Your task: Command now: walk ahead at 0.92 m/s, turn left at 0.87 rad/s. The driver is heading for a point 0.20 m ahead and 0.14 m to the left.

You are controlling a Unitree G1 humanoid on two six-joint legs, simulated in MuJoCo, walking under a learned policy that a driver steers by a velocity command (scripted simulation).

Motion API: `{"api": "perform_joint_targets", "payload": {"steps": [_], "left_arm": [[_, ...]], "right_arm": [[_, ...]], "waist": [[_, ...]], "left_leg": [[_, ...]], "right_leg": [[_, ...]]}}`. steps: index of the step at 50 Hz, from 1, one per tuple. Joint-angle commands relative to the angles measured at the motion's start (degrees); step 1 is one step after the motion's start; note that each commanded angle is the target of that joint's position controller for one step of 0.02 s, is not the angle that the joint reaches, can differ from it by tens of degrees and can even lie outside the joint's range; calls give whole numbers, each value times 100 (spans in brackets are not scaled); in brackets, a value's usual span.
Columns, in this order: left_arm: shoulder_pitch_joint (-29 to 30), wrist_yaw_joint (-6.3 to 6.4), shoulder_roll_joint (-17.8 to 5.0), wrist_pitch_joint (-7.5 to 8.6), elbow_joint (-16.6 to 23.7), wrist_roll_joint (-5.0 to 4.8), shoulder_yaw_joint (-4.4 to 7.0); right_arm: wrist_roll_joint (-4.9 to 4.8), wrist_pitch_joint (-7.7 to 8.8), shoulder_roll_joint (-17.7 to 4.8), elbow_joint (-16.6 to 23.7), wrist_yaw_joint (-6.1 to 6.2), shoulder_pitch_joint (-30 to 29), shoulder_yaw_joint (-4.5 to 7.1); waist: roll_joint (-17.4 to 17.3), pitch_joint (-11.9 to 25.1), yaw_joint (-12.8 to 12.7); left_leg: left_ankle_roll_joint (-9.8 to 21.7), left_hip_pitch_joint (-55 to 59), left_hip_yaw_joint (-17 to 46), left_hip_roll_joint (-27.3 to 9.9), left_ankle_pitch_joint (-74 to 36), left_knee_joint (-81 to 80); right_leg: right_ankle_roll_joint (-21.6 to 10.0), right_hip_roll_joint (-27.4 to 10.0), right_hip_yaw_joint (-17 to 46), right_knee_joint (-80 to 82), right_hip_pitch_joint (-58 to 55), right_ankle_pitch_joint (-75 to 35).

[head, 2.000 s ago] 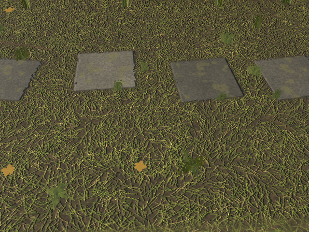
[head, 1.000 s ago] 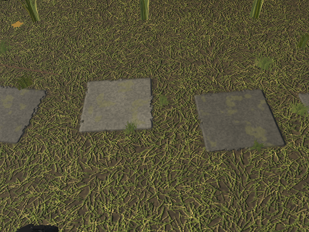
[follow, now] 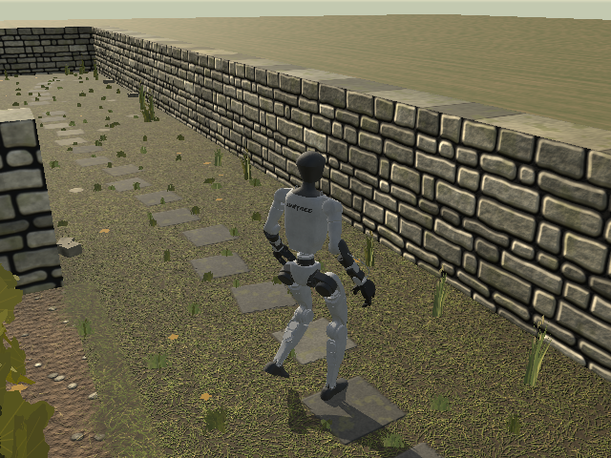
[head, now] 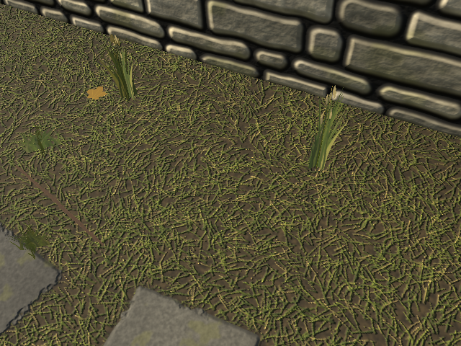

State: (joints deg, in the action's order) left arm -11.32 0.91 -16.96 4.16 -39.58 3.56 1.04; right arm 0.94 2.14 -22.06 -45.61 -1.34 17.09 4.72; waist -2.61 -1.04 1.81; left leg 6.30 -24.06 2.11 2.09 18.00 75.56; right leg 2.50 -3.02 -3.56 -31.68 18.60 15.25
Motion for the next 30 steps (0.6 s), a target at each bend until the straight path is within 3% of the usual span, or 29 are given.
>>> {"api": "perform_joint_targets", "payload": {"steps": [1,2,4,6,7,8,9,10,11,12,13,14,15,16,17,18,19,21,24,27,30], "left_arm": [[-1177,-41,-218,129,-308,-97,113],[-1211,-91,-142,190,-412,-170,90],[-975,-129,-266,298,-487,-244,114],[-399,-135,-420,338,-441,-280,145],[49,36,-1027,345,-133,-522,351],[-64,118,-1245,373,-153,-567,406],[-231,168,-1396,381,-216,-574,458],[-368,190,-1470,352,-261,-580,492],[-410,190,-1441,287,-283,-592,483],[-463,181,-1296,249,-273,-615,429],[-897,149,-745,212,-199,-387,275],[-2023,34,-441,216,-248,-271,93],[-2041,-56,-1030,203,-359,-449,175],[-1559,-53,-1105,159,-229,-577,205],[-1066,42,-1065,95,-155,-513,215],[-876,137,-997,-4,-172,-448,225],[-910,183,-999,-101,-171,-423,247],[-981,217,-709,-176,-122,-375,216],[-774,224,-304,-176,-68,-311,119],[-376,187,-302,-247,-51,-356,122],[-50,145,-338,-288,17,-343,149]], "right_arm": [[108,-101,269,798,-175,-721,-142],[124,-145,373,939,-176,-894,-181],[155,-117,459,1214,-199,-1179,-266],[135,-42,478,1251,-322,-1246,-361],[-372,102,391,1128,-284,-1073,-285],[-325,166,266,1125,-311,-1075,-281],[-191,187,129,1138,-317,-1020,-223],[-99,169,-32,1073,-295,-769,-152],[-54,137,-220,894,-247,-191,-45],[-2,89,-369,771,-159,244,36],[5,41,-730,678,-42,314,58],[212,61,-964,1043,33,-76,-31],[148,48,-629,1079,-25,-5,-39],[2,33,-589,1065,-53,-330,-14],[-182,62,-350,1056,-53,-750,-59],[-212,91,-160,1039,-35,-960,-132],[-139,108,-123,993,-32,-1059,-144],[-22,154,-56,851,-27,-1079,-141],[-8,106,-22,683,71,-1151,-121],[-29,3,34,527,114,-1065,-123],[-48,-51,151,376,98,-1050,-170]], "waist": [[938,56,-401],[852,-73,-303],[903,-230,-84],[848,-332,153],[963,-202,161],[843,22,218],[797,193,311],[805,406,442],[734,704,727],[607,829,983],[-675,1070,620],[-1534,2390,-56],[-540,3308,299],[-46,2570,180],[492,1668,29],[642,1149,-130],[575,875,-309],[202,803,-464],[-18,1071,-478],[-179,1143,-322],[-290,793,-307]], "left_leg": [[-67,-2169,164,-637,-72,134],[-98,-2272,130,-597,22,-74],[-160,-2045,-50,-391,-371,-1102],[-201,-779,-401,-219,-1488,-3099],[-349,-268,-419,-139,-1909,-3448],[-351,292,-457,1,-2089,-3678],[-271,704,-473,144,-2154,-3825],[-142,1107,-487,284,-2127,-3962],[39,1797,-411,342,-2418,-4255],[238,2575,-187,202,-3072,-4687],[529,3724,851,-764,-5663,-4435],[1693,4860,2950,-2314,-8932,-3804],[2210,4981,3231,-2577,-8052,-4213],[2012,4241,2869,-2213,-6336,-4584],[1616,3199,2486,-1838,-5158,-4891],[1424,2281,2222,-1658,-4844,-5121],[1307,1491,1961,-1539,-4790,-5333],[1216,693,1450,-1352,-5102,-5513],[999,527,780,-1034,-5323,-5473],[835,519,674,-963,-4151,-5511],[624,353,845,-952,-2512,-5368]], "right_leg": [[-652,-1428,1442,1540,-1857,-1495],[-640,-1408,1081,1516,-1779,-2743],[-627,-1168,366,1729,-1432,-4279],[-514,-716,-425,1980,-633,-4068],[-602,-661,-463,1911,-614,-4152],[-637,-817,-410,1799,-658,-4660],[-642,-921,-381,1556,-795,-5224],[-612,-935,-372,1070,-1025,-5703],[-518,-839,-393,201,-1101,-5736],[-353,-652,-444,-941,-744,-5184],[-93,47,-467,-3167,393,56],[106,451,406,-5252,1348,2713],[140,360,1311,-5654,1479,2416],[129,129,1118,-5304,1820,2037],[169,-106,919,-4753,1972,1602],[226,-228,890,-4423,1748,1400],[249,-274,883,-4150,1314,1246],[271,-284,804,-3518,756,1083],[279,-178,644,-2214,316,350],[271,-48,619,-1390,-116,-521],[123,37,613,-423,-491,-806]]}}
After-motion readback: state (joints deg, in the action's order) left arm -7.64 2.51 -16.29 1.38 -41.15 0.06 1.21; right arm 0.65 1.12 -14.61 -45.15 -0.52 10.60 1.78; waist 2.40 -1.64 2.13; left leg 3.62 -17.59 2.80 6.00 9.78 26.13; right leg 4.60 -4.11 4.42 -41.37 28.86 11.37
